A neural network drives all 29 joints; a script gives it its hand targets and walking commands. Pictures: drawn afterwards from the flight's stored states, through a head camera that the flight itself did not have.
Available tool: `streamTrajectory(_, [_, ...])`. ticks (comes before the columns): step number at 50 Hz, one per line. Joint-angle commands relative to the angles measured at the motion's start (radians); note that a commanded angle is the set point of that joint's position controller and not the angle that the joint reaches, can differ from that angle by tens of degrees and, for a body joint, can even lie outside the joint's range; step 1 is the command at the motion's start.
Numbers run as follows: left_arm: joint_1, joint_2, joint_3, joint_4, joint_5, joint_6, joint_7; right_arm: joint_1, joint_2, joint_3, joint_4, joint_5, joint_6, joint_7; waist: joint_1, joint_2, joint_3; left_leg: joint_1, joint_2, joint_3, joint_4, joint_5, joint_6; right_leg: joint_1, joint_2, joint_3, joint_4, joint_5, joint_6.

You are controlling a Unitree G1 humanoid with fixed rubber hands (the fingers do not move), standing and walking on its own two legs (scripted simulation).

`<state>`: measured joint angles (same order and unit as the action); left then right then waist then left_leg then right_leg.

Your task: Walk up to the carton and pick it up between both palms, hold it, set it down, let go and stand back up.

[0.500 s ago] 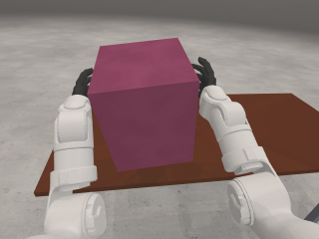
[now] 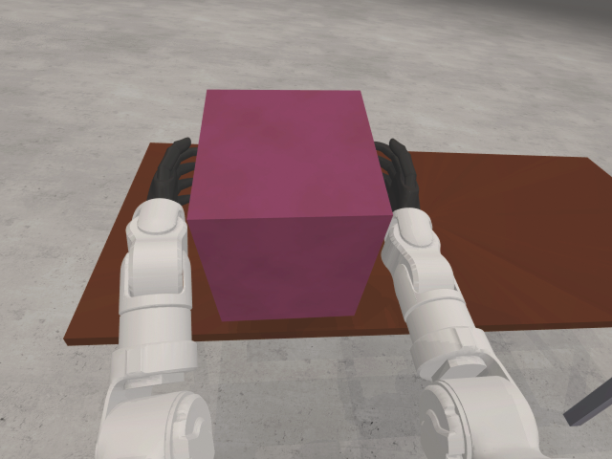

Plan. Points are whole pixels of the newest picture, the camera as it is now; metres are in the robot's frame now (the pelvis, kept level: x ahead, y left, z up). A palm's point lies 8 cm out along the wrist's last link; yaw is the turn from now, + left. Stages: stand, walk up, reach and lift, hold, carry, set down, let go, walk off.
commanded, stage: set down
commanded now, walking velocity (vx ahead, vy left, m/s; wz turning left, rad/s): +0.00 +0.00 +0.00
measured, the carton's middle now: (287, 212) +0.41 +0.01 +0.14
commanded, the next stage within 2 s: none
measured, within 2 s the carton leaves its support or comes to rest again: neither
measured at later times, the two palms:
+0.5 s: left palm (176, 204) +0.38 +0.15 +0.17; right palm (401, 206) +0.38 -0.14 +0.18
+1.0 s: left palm (201, 218) +0.40 +0.12 +0.14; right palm (413, 216) +0.39 -0.17 +0.16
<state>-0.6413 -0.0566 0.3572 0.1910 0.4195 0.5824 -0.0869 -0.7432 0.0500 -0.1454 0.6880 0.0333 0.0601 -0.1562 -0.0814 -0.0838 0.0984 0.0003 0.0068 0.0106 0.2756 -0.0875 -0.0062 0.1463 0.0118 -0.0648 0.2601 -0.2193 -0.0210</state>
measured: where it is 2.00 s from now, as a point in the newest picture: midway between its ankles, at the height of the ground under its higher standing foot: outside the picture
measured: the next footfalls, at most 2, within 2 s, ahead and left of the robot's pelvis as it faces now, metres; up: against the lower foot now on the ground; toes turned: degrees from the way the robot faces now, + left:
none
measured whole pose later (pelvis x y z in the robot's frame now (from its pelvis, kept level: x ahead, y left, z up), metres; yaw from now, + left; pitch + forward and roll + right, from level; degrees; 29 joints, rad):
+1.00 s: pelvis +0.01 +0.00 +0.00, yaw -3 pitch -6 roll +0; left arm -0.70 -0.10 0.42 0.56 0.40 0.36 0.00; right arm -0.79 0.03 -0.35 0.93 -0.13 -0.07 -0.08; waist -0.03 -0.06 0.03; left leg -0.07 0.02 0.06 0.24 -0.08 -0.01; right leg 0.03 0.02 -0.02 0.28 -0.21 -0.02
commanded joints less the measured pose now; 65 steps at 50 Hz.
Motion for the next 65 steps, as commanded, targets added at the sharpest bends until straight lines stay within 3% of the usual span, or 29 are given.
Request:
streamTrajectory(1, [-0.682, -0.444, -0.529, -0.188, -0.187, -0.102, -0.097, -0.730, 0.362, 0.358, -0.341, 0.045, -0.143, 0.087, -0.030, 0.114, -0.598, 0.403, -0.006, 0.049, 0.115, 0.446, -0.022, -0.109, 0.020, -0.075, 0.001, 0.438, 0.072])
streamTrajectory(4, [-0.675, -0.438, -0.545, -0.188, -0.200, -0.106, -0.078, -0.734, 0.375, 0.404, -0.372, 0.069, -0.136, 0.082, -0.021, 0.102, -0.624, 0.373, -0.012, 0.046, 0.110, 0.394, -0.007, -0.096, 0.012, -0.066, 0.016, 0.498, 0.088])
streamTrajectory(5, [-0.668, -0.424, -0.531, -0.172, -0.192, -0.098, -0.076, -0.712, 0.375, 0.397, -0.332, 0.069, -0.120, 0.078, -0.025, 0.088, -0.565, 0.342, -0.015, 0.041, 0.097, 0.372, 0.001, -0.099, 0.004, -0.057, 0.018, 0.522, 0.093])
streamTrajectory(8, [-0.615, -0.387, -0.421, -0.060, -0.118, -0.056, -0.103, -0.681, 0.350, 0.358, -0.225, 0.054, -0.074, 0.077, 0.001, 0.062, -0.394, 0.236, -0.018, 0.062, 0.032, 0.156, 0.034, -0.081, -0.013, -0.049, 0.001, 0.395, 0.105])
streamTrajectory(11, [-0.607, -0.369, -0.336, 0.005, -0.094, -0.048, -0.121, -0.682, 0.364, 0.316, -0.187, 0.032, -0.062, 0.093, 0.032, 0.037, -0.332, 0.148, -0.020, 0.071, -0.021, 0.028, 0.068, -0.089, -0.030, -0.033, -0.012, 0.329, 0.109])
streamTrajectory(13, [-0.628, -0.368, -0.308, 0.008, -0.082, -0.059, -0.127, -0.693, 0.362, 0.289, -0.184, 0.011, -0.071, 0.106, 0.045, 0.032, -0.355, 0.151, -0.018, 0.081, -0.023, 0.037, 0.063, -0.080, -0.026, -0.036, -0.007, 0.325, 0.106])
streamTrajectory(16, [-0.648, -0.388, -0.309, 0.023, -0.081, -0.090, -0.119, -0.675, 0.362, 0.238, -0.151, -0.020, -0.091, 0.126, 0.039, 0.059, -0.413, 0.233, -0.009, 0.082, -0.014, 0.086, 0.044, -0.115, -0.010, -0.056, -0.016, 0.284, 0.093])
streamTrajectory(20, [-0.648, -0.398, -0.281, 0.089, -0.075, -0.111, -0.112, -0.647, 0.341, 0.159, -0.081, -0.077, -0.101, 0.149, 0.027, 0.048, -0.341, 0.252, -0.001, 0.094, -0.022, 0.054, 0.041, -0.206, -0.003, -0.065, -0.047, 0.182, 0.081])
streamTrajectory(26, [-0.684, -0.463, -0.367, 0.050, -0.121, -0.186, -0.075, -0.668, 0.363, 0.159, -0.092, -0.098, -0.166, 0.152, 0.008, 0.087, -0.518, 0.349, 0.004, 0.083, 0.049, 0.264, -0.010, -0.194, 0.018, -0.079, -0.013, 0.346, 0.077])
streamTrajectory(32, [-0.680, -0.498, -0.422, 0.101, -0.144, -0.232, -0.033, -0.645, 0.336, 0.125, -0.010, -0.118, -0.187, 0.160, 0.000, 0.123, -0.493, 0.392, 0.022, 0.062, 0.061, 0.287, -0.033, -0.270, 0.020, -0.079, -0.043, 0.260, 0.050])
streamTrajectory(34, [-0.697, -0.499, -0.433, 0.082, -0.155, -0.244, -0.022, -0.650, 0.349, 0.131, -0.009, -0.103, -0.195, 0.164, 0.002, 0.128, -0.550, 0.394, 0.022, 0.060, 0.070, 0.309, -0.038, -0.260, 0.021, -0.078, -0.032, 0.300, 0.051])
streamTrajectory(36, [-0.695, -0.481, -0.408, 0.111, -0.145, -0.251, -0.015, -0.643, 0.359, 0.145, 0.010, -0.101, -0.186, 0.169, 0.025, 0.107, -0.523, 0.354, 0.020, 0.066, 0.069, 0.309, -0.028, -0.229, 0.021, -0.071, -0.021, 0.348, 0.062])
streamTrajectory(39, [-0.700, -0.458, -0.331, 0.192, -0.117, -0.258, -0.030, -0.669, 0.373, 0.122, 0.050, -0.128, -0.174, 0.176, 0.042, 0.070, -0.463, 0.263, 0.009, 0.077, 0.018, 0.154, 0.005, -0.187, 0.002, -0.055, -0.019, 0.306, 0.081])
streamTrajectory(42, [-0.724, -0.451, -0.281, 0.209, -0.107, -0.274, -0.033, -0.661, 0.394, 0.086, 0.095, -0.147, -0.171, 0.187, 0.051, 0.057, -0.454, 0.193, 0.006, 0.082, -0.009, 0.100, 0.020, -0.174, -0.009, -0.043, -0.009, 0.324, 0.085])
streamTrajectory(45, [-0.711, -0.437, -0.245, 0.258, -0.088, -0.292, -0.033, -0.663, 0.415, 0.083, 0.092, -0.162, -0.171, 0.198, 0.074, 0.038, -0.463, 0.202, 0.003, 0.091, -0.007, 0.130, 0.026, -0.152, -0.005, -0.038, -0.001, 0.372, 0.098])
streamTrajectory(47, [-0.746, -0.455, -0.254, 0.246, -0.087, -0.314, -0.023, -0.675, 0.432, 0.072, 0.088, -0.171, -0.185, 0.202, 0.082, 0.077, -0.521, 0.210, 0.002, 0.103, -0.003, 0.137, 0.020, -0.144, -0.007, -0.033, 0.006, 0.380, 0.092])
streamTrajectory(52, [-0.747, -0.451, -0.219, 0.304, -0.089, -0.337, -0.023, -0.632, 0.438, 0.014, 0.171, -0.227, -0.177, 0.208, 0.063, 0.053, -0.451, 0.205, 0.005, 0.105, -0.007, 0.143, 0.019, -0.176, -0.009, -0.032, -0.005, 0.365, 0.094])
streamTrajectory(59, [-0.790, -0.463, -0.229, 0.322, -0.104, -0.389, -0.009, -0.638, 0.467, -0.015, 0.158, -0.275, -0.197, 0.214, 0.063, 0.060, -0.558, 0.209, 0.011, 0.111, 0.002, 0.172, 0.020, -0.172, -0.005, -0.034, 0.015, 0.419, 0.097])
streamTrajectory(62, [-0.810, -0.496, -0.271, 0.309, -0.124, -0.414, 0.002, -0.627, 0.466, -0.036, 0.179, -0.282, -0.208, 0.219, 0.039, 0.088, -0.601, 0.278, 0.020, 0.104, 0.028, 0.254, -0.013, -0.234, 0.009, -0.044, 0.008, 0.429, 0.088])
streamTrajectory(65, [-0.785, -0.483, -0.255, 0.338, -0.114, -0.421, 0.007, -0.600, 0.467, -0.039, 0.209, -0.282, -0.205, 0.223, 0.050, 0.089, -0.573, 0.281, 0.021, 0.099, 0.039, 0.276, -0.011, -0.235, 0.002, -0.032, 0.007, 0.435, 0.082])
